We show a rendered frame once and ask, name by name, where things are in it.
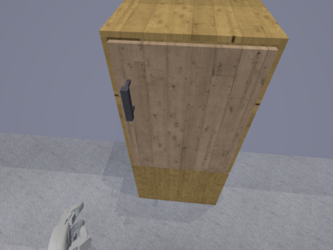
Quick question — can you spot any handle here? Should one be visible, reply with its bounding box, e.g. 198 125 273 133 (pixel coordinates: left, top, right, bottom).
120 79 135 121

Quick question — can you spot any cupboard door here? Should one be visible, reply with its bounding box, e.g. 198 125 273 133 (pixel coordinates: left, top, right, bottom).
107 40 278 173

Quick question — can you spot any robot left hand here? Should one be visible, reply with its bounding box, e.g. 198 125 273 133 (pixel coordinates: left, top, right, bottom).
47 202 91 250

